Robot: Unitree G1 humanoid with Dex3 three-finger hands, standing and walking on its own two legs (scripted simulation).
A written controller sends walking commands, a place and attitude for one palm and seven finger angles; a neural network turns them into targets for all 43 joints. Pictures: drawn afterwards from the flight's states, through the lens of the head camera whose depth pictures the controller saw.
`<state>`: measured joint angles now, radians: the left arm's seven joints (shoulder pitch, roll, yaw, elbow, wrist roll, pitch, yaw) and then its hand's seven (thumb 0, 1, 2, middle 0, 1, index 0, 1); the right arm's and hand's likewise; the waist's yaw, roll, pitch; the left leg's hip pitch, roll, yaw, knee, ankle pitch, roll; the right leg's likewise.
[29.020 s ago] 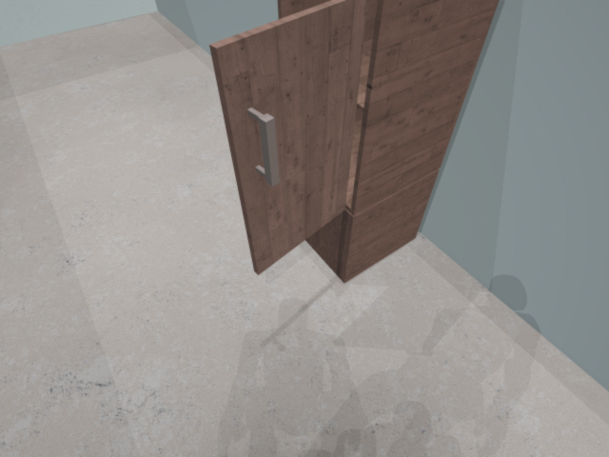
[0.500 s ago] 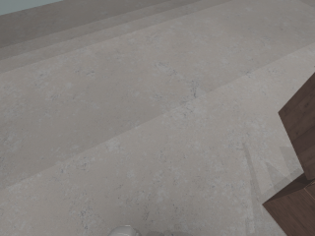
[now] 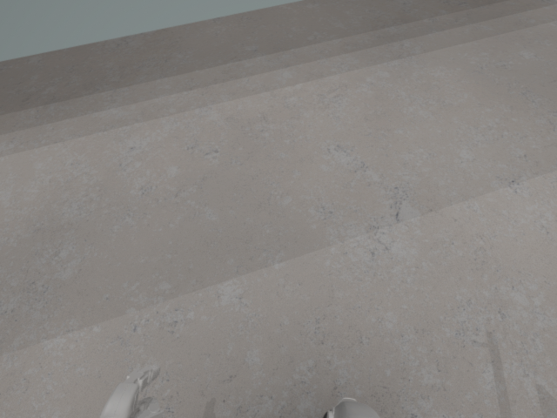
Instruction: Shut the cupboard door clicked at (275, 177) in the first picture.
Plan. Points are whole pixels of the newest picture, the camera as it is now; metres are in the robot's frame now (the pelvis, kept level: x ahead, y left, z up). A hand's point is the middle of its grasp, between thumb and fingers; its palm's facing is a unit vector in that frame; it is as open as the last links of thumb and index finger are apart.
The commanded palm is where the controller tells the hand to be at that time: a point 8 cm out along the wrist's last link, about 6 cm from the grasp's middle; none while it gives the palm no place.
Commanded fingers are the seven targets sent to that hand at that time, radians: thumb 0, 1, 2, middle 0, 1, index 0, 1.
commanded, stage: walk to a spot facing it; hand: left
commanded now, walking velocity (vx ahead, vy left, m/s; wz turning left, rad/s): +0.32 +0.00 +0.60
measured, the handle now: out of the picture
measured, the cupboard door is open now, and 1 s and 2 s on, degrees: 61 61 61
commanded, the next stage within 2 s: turn to face it in 0.68 s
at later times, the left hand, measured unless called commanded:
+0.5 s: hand out of the picture +0.09 +0.19 -0.18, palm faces +0.37 -0.91 -0.18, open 7.3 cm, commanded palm none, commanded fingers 0.00 0.90 0.90 -0.20 -0.30 -0.20 -0.30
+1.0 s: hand (152, 245) +0.46 +0.29 -0.14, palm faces +0.38 -0.90 -0.22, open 7.4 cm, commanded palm none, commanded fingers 0.00 0.90 0.90 -0.20 -0.30 -0.20 -0.30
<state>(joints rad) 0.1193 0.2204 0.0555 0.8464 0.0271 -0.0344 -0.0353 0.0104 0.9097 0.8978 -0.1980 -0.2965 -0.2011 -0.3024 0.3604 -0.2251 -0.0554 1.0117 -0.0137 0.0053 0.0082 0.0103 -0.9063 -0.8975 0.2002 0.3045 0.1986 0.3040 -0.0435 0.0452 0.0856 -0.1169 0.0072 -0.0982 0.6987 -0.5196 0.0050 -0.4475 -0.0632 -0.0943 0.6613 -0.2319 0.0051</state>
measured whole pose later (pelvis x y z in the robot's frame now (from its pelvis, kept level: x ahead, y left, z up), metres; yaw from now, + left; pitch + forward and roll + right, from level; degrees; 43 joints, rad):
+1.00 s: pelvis +0.42 +0.07 +0.01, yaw +24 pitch +0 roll +0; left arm 0.13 0.17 0.03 0.90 0.03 -0.03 0.00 0.01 0.91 0.90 -0.20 -0.30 -0.20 -0.30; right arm 0.33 -0.18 -0.04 1.03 -0.01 -0.02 -0.02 0.01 -0.91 -0.90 0.20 0.30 0.20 0.30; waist -0.03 0.03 0.06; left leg -0.12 -0.02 0.00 0.64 -0.47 0.01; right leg -0.39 0.00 -0.06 0.58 -0.20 -0.03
